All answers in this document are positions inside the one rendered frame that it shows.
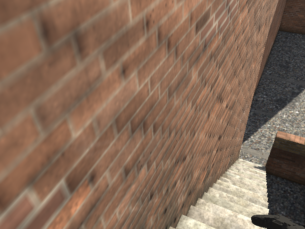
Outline stairs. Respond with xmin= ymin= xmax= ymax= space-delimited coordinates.
xmin=169 ymin=158 xmax=270 ymax=229

